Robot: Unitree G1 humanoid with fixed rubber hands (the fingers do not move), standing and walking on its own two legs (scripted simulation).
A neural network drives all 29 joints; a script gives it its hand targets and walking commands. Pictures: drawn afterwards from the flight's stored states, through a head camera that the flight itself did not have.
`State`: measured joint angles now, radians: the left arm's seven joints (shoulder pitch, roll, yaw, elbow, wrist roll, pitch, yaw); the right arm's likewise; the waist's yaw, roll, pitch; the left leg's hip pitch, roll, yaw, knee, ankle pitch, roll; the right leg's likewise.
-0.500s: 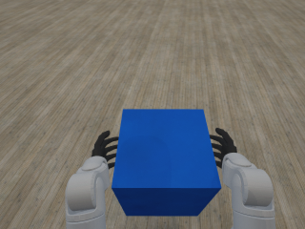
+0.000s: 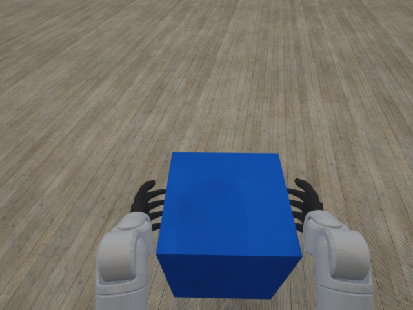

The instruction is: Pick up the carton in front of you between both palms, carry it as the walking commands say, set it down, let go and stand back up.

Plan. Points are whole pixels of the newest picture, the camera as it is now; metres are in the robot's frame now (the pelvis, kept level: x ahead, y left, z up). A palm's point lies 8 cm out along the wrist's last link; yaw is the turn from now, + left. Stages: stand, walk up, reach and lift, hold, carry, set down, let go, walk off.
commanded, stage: carry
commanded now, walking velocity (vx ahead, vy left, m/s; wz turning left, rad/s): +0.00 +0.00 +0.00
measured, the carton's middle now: (223, 229) +0.29 +0.00 +0.00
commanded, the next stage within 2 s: none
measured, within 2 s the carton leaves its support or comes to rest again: neither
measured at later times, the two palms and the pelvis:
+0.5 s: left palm (150, 137) +0.46 +0.16 +0.11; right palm (283, 131) +0.46 -0.14 +0.12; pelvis +0.20 +0.01 +0.02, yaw -1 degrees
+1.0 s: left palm (158, 150) +0.48 +0.16 +0.06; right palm (281, 149) +0.47 -0.14 +0.06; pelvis +0.20 +0.02 +0.01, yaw -2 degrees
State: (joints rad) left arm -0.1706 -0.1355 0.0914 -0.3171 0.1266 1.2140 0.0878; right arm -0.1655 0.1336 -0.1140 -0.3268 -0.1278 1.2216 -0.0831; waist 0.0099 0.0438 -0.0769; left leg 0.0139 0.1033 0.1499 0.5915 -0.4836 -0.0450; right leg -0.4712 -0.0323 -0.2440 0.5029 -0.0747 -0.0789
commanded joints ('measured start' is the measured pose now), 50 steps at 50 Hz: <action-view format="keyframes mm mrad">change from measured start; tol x8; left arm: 1 -359 -929 -672 -1 -417 -12 -273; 6 -401 -1034 -704 -93 -434 -65 -271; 15 -336 -931 -709 -156 -422 -61 -272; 27 -436 -900 -711 -2 -413 3 -273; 50 -394 -806 -521 274 -173 -404 -264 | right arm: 1 -435 892 730 -70 413 -6 262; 7 -421 1021 776 -110 438 -72 252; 16 -390 914 769 -180 429 -47 245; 29 -425 929 705 43 387 -40 261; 41 -410 898 706 100 320 -243 271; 50 -403 808 539 287 179 -416 258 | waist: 1 10 -325 -395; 4 6 -116 -353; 13 3 -202 -356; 20 -6 59 -286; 50 -9 -45 -250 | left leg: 1 -560 -109 -98 677 -44 0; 3 -572 -29 -152 635 5 40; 5 -489 13 -142 418 91 40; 9 -369 -43 -55 72 133 17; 12 -335 -55 -13 -44 285 12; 15 -210 -36 9 -245 557 12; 18 -31 140 -100 -140 982 64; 21 -117 126 -110 -145 912 86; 30 -83 90 -76 -53 1053 94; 50 -169 72 -64 -79 662 79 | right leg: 1 781 -415 605 -192 520 -164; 3 691 -358 393 -158 678 -115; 6 560 -281 221 -214 581 -39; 10 548 -244 111 -183 685 -55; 14 488 -201 60 -125 498 -12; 19 305 -119 116 -61 10 98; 25 331 -126 124 -18 208 110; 38 378 -134 133 9 322 104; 50 319 -141 151 -42 115 84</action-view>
